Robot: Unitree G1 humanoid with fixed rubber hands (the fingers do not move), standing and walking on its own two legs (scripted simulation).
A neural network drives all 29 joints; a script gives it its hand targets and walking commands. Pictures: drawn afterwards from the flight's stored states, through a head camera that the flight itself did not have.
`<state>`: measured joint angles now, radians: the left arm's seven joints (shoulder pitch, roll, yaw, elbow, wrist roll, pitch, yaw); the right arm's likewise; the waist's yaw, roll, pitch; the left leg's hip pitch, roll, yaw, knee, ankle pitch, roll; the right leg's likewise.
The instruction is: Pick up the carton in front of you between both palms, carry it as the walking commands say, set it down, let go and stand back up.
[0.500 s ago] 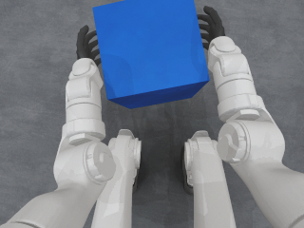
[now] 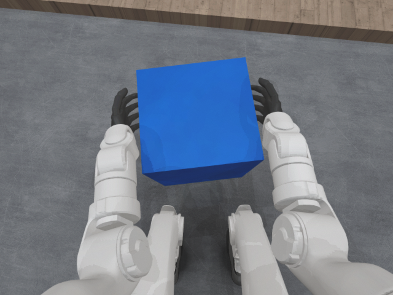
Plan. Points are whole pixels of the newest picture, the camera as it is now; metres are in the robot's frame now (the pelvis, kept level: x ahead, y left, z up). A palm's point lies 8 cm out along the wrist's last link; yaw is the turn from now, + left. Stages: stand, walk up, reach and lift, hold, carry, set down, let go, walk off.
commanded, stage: reach and lift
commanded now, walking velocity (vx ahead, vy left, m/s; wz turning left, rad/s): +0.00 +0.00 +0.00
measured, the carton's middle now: (198, 132) +0.44 +0.02 -0.11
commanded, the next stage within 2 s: hold in 1.86 s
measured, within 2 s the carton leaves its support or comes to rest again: neither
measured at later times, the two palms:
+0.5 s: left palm (89, 110) +0.39 +0.16 +0.12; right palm (312, 104) +0.40 -0.14 +0.12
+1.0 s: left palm (39, 87) +0.36 +0.15 +0.23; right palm (381, 88) +0.36 -0.15 +0.22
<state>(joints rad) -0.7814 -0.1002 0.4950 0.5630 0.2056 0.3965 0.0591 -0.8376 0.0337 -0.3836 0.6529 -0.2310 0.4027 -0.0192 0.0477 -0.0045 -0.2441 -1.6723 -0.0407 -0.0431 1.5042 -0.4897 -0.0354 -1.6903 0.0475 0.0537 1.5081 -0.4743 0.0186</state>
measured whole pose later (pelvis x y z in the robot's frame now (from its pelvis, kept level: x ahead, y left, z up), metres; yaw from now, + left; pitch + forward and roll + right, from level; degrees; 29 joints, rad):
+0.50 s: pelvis +0.05 +0.00 +0.14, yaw +0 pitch +19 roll +0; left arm -0.45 -0.15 0.39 0.51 0.23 0.39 0.02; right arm -0.45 0.14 -0.34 0.53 -0.24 0.39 -0.02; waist 0.02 0.00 -0.17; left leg -0.90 -0.03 -0.06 0.94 -0.38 -0.02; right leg -0.91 0.03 0.05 0.95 -0.37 0.01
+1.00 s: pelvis +0.06 +0.01 +0.20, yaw +0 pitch -4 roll +0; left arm -0.34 -0.17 0.33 0.43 0.32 0.59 -0.01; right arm -0.32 0.17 -0.31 0.41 -0.31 0.61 0.02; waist 0.00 0.00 -0.02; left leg -0.19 -0.02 -0.06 0.48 -0.23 0.00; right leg -0.20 0.02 0.06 0.48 -0.22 0.01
